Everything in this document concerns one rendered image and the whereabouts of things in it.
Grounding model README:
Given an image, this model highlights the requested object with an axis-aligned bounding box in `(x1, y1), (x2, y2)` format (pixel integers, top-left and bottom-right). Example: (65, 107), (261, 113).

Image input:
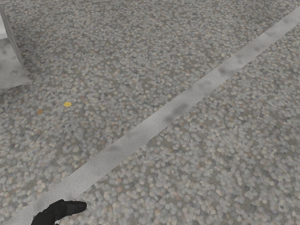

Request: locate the robot left hand
(31, 199), (87, 225)

